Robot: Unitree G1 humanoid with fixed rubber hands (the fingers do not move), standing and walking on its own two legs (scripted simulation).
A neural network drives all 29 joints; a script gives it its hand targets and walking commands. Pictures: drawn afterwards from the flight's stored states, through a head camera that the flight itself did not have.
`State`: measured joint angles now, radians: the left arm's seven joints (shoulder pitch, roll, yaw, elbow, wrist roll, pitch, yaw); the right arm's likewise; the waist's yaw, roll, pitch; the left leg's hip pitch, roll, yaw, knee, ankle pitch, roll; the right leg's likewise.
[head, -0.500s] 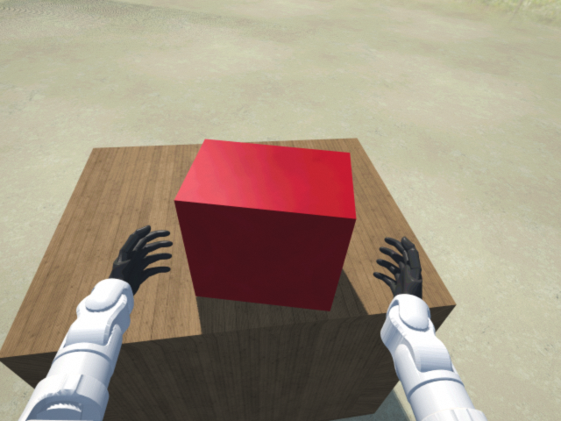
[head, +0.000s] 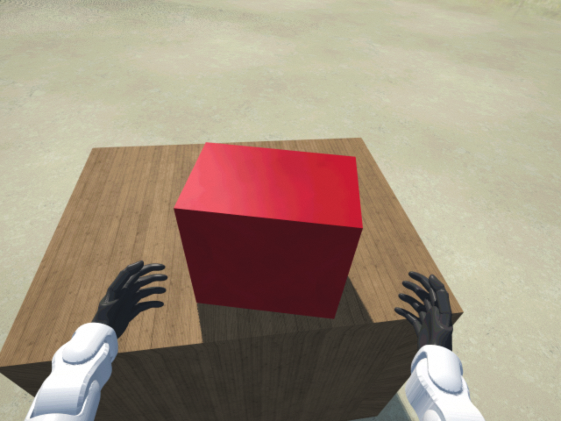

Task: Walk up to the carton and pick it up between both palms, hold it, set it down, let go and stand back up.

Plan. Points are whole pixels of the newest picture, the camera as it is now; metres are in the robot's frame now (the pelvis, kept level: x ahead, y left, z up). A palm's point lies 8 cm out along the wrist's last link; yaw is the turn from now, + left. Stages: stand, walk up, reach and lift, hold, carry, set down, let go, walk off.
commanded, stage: set down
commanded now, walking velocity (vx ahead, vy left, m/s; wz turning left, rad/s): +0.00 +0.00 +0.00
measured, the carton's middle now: (272, 233) +0.44 -0.01 +0.03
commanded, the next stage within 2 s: none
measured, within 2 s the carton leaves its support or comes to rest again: neither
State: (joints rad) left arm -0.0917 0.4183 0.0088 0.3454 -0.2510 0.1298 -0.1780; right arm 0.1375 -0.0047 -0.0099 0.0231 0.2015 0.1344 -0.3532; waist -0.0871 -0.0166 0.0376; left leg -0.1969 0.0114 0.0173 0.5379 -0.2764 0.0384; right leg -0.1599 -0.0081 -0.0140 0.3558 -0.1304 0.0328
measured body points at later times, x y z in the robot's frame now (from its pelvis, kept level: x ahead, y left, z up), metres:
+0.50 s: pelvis +0.01 +0.00 +0.00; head +0.01 +0.02 +0.45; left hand +0.24 +0.24 +0.02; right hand +0.19 -0.20 +0.04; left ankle +0.01 +0.08 -0.74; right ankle +0.04 -0.16 -0.74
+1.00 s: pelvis +0.03 +0.00 +0.00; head +0.04 +0.01 +0.45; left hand +0.23 +0.25 +0.00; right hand +0.20 -0.20 +0.01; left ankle +0.01 +0.08 -0.74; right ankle +0.04 -0.16 -0.74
